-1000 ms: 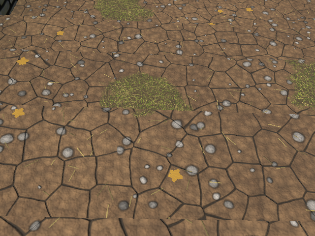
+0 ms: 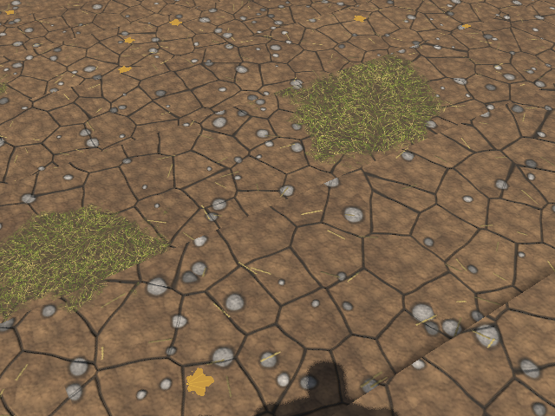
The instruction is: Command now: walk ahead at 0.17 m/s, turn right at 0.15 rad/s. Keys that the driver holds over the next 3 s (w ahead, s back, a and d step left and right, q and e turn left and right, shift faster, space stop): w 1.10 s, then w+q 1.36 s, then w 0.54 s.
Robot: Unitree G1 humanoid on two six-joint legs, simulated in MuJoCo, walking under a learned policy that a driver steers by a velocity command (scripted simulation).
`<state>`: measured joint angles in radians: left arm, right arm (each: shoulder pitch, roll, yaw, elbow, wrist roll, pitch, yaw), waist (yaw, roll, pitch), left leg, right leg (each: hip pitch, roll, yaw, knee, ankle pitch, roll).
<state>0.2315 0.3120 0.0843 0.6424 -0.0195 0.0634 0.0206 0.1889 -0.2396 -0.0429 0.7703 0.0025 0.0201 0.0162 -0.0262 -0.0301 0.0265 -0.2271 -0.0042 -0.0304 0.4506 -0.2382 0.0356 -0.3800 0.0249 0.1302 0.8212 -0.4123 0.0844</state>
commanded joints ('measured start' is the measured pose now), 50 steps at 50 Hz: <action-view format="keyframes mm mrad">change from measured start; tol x32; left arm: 1 -109 67 -1 -98 -11 -33 -8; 27 295 5 -36 33 -64 -172 -28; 50 -336 -19 -39 -71 25 -204 -151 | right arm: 1 43 -254 -63 -54 12 1 -11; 50 340 -161 -9 38 1 -86 -49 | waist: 1 -62 237 -2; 9 87 -191 -84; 23 -102 -96 -74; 26 -84 421 -234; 29 -3 6 43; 50 -71 87 96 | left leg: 1 97 213 -291 -222 -232 186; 7 -129 165 -216 -99 -139 114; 12 -714 60 -2 620 -281 17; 25 470 74 -62 220 70 76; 27 333 418 -859 -222 -129 291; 32 -128 237 -394 -277 -128 249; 39 131 187 -132 -169 395 200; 45 553 259 -297 -37 117 187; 50 -125 142 -90 -62 -105 114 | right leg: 1 -48 -2 -115 -185 -42 -8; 8 562 -187 85 -442 145 -210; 11 537 -377 406 -587 -46 -381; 20 136 -201 5 -594 401 -280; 24 -15 -133 -75 -122 653 -199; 26 -333 64 75 712 -281 -154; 28 -509 -4 35 733 -35 -166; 41 -387 -139 -90 156 607 -130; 46 -949 -149 -44 14 489 -160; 50 -152 -64 -128 -170 1072 -190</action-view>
